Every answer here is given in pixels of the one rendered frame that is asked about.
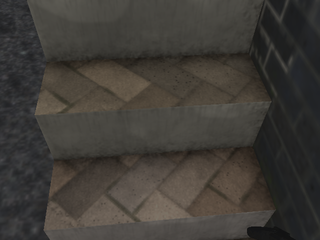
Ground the right robot hand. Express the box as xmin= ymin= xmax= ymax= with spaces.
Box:
xmin=247 ymin=226 xmax=296 ymax=240

